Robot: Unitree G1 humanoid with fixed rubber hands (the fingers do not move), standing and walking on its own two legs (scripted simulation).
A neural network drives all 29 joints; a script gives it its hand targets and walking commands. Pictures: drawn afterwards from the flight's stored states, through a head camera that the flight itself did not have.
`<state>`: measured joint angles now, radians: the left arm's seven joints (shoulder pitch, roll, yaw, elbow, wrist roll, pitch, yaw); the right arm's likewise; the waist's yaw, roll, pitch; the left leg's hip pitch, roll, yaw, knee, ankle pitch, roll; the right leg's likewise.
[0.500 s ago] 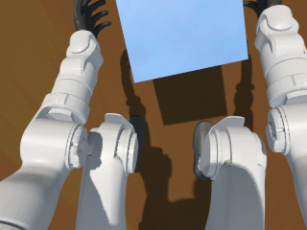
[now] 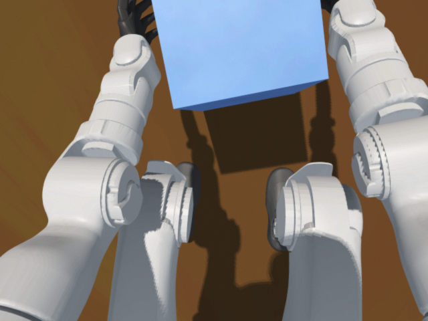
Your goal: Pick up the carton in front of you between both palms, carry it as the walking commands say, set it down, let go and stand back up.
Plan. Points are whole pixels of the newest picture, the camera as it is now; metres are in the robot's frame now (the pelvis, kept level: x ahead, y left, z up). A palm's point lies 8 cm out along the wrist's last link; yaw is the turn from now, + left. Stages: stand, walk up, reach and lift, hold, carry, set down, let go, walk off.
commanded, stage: reach and lift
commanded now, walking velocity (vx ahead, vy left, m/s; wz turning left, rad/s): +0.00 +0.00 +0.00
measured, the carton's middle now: (238, 42) +0.51 -0.03 -0.24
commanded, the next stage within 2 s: none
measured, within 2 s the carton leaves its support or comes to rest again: leaves its support in 0.08 s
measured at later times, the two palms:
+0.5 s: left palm (89, 29) +0.48 +0.11 -0.01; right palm out of the picture +0.50 -0.19 -0.01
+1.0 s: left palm out of the picture +0.47 +0.11 +0.15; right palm out of the picture +0.46 -0.19 +0.14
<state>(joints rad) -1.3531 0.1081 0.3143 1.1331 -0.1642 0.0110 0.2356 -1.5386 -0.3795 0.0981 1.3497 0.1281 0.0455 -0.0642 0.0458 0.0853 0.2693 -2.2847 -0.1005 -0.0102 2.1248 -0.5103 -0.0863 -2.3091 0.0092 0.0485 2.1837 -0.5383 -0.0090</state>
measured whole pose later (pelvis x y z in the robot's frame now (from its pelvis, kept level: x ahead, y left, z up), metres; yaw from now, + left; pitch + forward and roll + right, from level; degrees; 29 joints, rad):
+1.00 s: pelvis +0.04 +0.01 +0.19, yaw -6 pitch +36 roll +1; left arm -0.70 -0.12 0.42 0.57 0.09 0.28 0.13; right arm -0.79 -0.04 -0.28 0.73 -0.13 0.29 -0.04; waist 0.03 0.02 -0.21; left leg -1.66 -0.12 -0.09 1.55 -0.53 -0.06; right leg -1.68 0.11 0.10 1.56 -0.51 0.04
